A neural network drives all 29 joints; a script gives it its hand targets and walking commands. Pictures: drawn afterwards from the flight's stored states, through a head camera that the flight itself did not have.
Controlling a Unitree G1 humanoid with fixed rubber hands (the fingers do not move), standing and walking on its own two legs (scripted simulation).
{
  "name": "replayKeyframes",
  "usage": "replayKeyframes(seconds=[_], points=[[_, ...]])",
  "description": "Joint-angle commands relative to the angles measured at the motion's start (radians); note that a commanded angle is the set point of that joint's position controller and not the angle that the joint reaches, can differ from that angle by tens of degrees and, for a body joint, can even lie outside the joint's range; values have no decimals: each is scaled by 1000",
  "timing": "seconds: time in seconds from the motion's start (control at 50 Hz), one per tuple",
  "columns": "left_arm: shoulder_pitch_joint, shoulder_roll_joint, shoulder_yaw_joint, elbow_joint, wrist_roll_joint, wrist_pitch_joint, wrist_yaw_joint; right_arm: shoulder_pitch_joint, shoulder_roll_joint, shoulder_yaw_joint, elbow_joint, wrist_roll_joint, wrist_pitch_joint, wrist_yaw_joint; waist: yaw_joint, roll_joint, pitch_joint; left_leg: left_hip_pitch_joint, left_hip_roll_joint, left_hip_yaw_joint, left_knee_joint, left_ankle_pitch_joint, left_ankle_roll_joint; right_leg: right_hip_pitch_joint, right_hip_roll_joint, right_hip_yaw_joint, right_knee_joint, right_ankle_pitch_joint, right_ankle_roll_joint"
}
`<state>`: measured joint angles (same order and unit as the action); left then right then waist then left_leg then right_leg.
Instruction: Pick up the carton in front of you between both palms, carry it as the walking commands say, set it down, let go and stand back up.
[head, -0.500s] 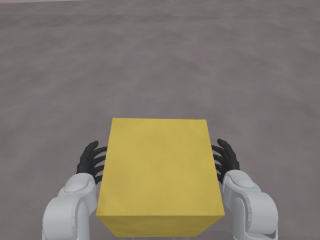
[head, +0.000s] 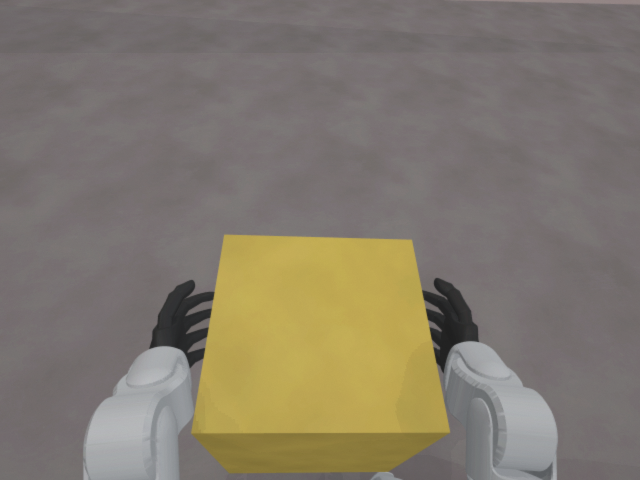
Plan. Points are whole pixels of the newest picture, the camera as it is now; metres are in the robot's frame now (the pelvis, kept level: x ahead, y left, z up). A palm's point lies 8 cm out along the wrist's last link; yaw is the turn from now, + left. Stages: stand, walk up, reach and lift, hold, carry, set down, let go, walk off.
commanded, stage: carry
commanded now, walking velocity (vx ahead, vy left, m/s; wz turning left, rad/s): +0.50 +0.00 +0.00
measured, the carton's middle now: (314, 364) +0.26 +0.00 +0.03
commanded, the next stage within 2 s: none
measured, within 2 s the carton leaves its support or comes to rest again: neither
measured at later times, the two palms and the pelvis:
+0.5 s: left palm (237, 167) +0.56 +0.12 +0.10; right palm (418, 172) +0.57 -0.18 +0.09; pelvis +0.33 -0.04 +0.00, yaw +2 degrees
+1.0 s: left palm (229, 72) +0.90 +0.17 +0.09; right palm (366, 74) +0.90 -0.13 +0.10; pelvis +0.65 +0.02 +0.00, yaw +0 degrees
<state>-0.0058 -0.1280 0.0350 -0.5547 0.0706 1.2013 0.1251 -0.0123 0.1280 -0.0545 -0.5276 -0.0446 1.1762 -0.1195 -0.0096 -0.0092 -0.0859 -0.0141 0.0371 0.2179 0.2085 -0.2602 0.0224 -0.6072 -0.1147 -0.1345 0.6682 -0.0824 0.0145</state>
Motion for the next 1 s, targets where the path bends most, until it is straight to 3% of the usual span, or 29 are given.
replayKeyframes(seconds=[0.0, 0.04, 0.06, 0.08, 0.1, 0.12, 0.14, 0.16, 0.18, 0.22, 0.26, 0.3, 0.38, 0.46, 0.56, 0.6, 0.62, 0.64, 0.66, 0.68, 0.7, 0.74, 0.78, 0.88, 0.98], points=[[-408, -811, -682, -65, -324, 8, -167, -370, 782, 655, -60, 309, 27, 187, -9, 155, -57, 109, 215, -78, -50, 411, 89, -7, 30, -56, -113, 58, -14], [-418, -782, -669, -59, -329, 23, -168, -373, 760, 645, -52, 299, 42, 179, -7, 166, -28, 125, 218, -61, -27, 476, 70, 41, 36, -66, -164, 70, -33], [-419, -772, -661, -54, -331, 29, -169, -380, 755, 643, -50, 296, 48, 175, -2, 174, -40, 127, 217, -45, 23, 568, 58, 105, 49, -79, -179, 57, -43], [-411, -766, -654, -45, -332, 34, -170, -392, 752, 643, -51, 296, 54, 173, 10, 174, -76, 113, 203, -14, 118, 650, 41, 219, 82, -113, -197, 31, -47], [-405, -764, -644, -33, -331, 36, -171, -396, 752, 645, -52, 296, 60, 171, 25, 135, -131, 54, 161, 37, 289, 680, 13, 398, 133, -156, -230, -21, -49], [-397, -762, -632, -26, -328, 38, -174, -410, 745, 646, -54, 296, 64, 170, 44, 59, -203, -97, 128, 27, 494, 501, -10, 616, 56, -53, -232, -92, -47], [-415, -752, -620, -9, -322, 36, -178, -418, 757, 659, -74, 295, 71, 167, 47, -195, -310, -406, 23, -7, 828, 229, -65, 863, -249, 435, -330, -279, -181], [-387, -790, -628, 14, -337, 32, -184, -425, 769, 667, -69, 302, 72, 173, 39, -322, -303, -572, -59, -110, 1019, -197, -67, 876, -326, 678, -477, -130, -244], [-401, -824, -636, -6, -346, 25, -192, -433, 822, 684, -48, 307, 63, 179, 34, -233, -289, -613, 13, -203, 1114, -197, -30, 847, -316, 551, -443, 26, -228], [-433, -914, -658, -7, -355, -1, -207, -444, 911, 705, -34, 315, 35, 192, 29, -63, -271, -596, 91, -224, 1053, -94, 1, 722, -249, 337, -403, 199, -166], [-447, -960, -674, -10, -359, -25, -217, -433, 969, 718, -19, 307, 7, 195, 23, -83, -275, -545, 102, -203, 938, -6, -8, 658, -210, 223, -444, 124, -118], [-425, -961, -679, -11, -360, -42, -227, -400, 985, 724, -6, 291, -16, 191, 24, -110, -262, -553, 94, -167, 855, 43, -20, 648, -189, 164, -483, 60, -119], [-398, -916, -682, -31, -362, -54, -234, -375, 961, 730, -30, 276, -32, 178, 24, -128, -183, -635, 91, -109, 648, 123, -50, 674, -167, 96, -534, 71, -142], [-385, -842, -667, -72, -352, -39, -218, -386, 895, 730, -85, 291, -13, 168, 27, -122, -108, -638, 73, -65, 447, 194, -48, 701, -142, 37, -529, 149, -140], [-372, -749, -634, -69, -327, 8, -188, -392, 786, 700, -95, 305, 40, 161, 29, -152, -31, -550, 40, -16, 295, 235, -11, 717, -143, -14, -492, 294, -111], [-387, -730, -633, -70, -328, 25, -180, -390, 763, 677, -81, 305, 56, 160, 18, -156, -80, -373, -5, 35, 259, 192, 5, 704, -129, -63, -339, 475, -81], [-399, -724, -637, -75, -331, 34, -178, -375, 755, 662, -64, 302, 62, 160, -2, -111, -145, -182, -53, 80, 220, 149, 6, 648, -83, -116, -155, 497, -53], [-417, -713, -638, -77, -333, 41, -175, -363, 747, 648, -54, 295, 67, 162, -23, -27, -215, 43, 38, -44, 208, 75, 9, 486, -51, -105, 49, 301, -26], [-427, -723, -654, -96, -339, 51, -173, -375, 730, 633, -37, 290, 66, 165, -21, 233, -317, 282, 343, -543, 103, -122, 151, 175, 58, -72, 383, 22, 26], [-437, -737, -661, -90, -346, 53, -179, -361, 771, 638, -20, 306, 65, 170, -17, 330, -297, 293, 414, -763, -32, 29, 201, 1, 133, 38, 564, -373, 17], [-456, -789, -675, -71, -351, 47, -184, -385, 808, 643, -39, 313, 60, 178, -11, 241, -278, 254, 397, -627, 6, 174, 189, -26, 56, 131, 652, -368, -15], [-476, -880, -690, -51, -357, 24, -197, -425, 899, 663, -50, 325, 40, 191, -3, 66, -253, 117, 330, -410, 38, 335, 120, 0, -16, 145, 571, -260, -37], [-474, -932, -705, -38, -350, 1, -197, -444, 934, 680, -52, 335, 21, 201, 5, 106, -258, 52, 280, -290, -2, 266, 69, 47, -24, 112, 464, -172, -33], [-430, -930, -712, -53, -322, -26, -177, -405, 901, 684, -72, 343, 4, 213, 0, 155, -196, 85, 242, -176, -57, 288, 86, -43, -13, 35, 252, -64, 5], [-408, -865, -701, -69, -326, 1, -165, -365, 817, 655, -75, 319, 25, 201, 1, 157, -115, 102, 193, -45, 15, 698, 70, 4, 46, -50, -28, 34, 10]])
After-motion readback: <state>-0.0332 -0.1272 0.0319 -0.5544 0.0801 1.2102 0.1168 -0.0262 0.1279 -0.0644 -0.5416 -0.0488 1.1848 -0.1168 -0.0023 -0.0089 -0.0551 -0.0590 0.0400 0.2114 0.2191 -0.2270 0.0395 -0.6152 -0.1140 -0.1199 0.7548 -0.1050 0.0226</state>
